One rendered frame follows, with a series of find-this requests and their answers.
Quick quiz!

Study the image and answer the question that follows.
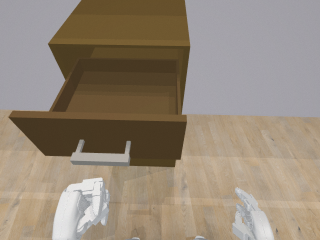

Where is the robot left hand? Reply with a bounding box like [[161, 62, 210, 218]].
[[52, 177, 110, 240]]

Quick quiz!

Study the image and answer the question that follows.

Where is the robot right hand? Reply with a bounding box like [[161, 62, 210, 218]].
[[232, 187, 275, 240]]

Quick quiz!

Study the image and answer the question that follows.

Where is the cabinet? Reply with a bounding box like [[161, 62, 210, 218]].
[[48, 0, 191, 167]]

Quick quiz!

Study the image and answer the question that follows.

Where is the drawer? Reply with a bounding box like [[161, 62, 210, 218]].
[[8, 57, 187, 160]]

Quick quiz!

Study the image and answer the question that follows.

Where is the handle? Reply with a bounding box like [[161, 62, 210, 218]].
[[70, 139, 131, 167]]

